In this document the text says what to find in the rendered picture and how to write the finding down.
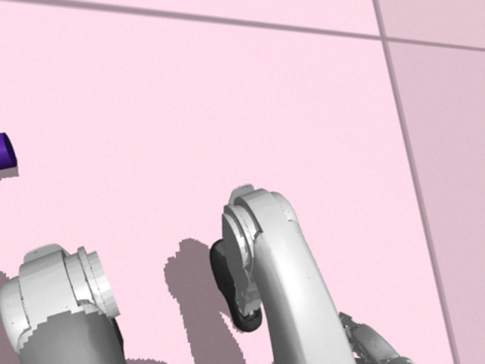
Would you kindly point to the can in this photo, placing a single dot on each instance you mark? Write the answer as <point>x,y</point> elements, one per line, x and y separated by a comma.
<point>7,155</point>

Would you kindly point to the right robot foot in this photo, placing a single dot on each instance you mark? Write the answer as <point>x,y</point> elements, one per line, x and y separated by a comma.
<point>225,284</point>

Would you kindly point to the left robot foot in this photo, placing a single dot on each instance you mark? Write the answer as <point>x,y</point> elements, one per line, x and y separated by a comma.
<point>119,336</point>

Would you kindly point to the right robot hand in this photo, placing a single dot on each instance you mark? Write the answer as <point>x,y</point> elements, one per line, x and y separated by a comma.
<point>366,342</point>

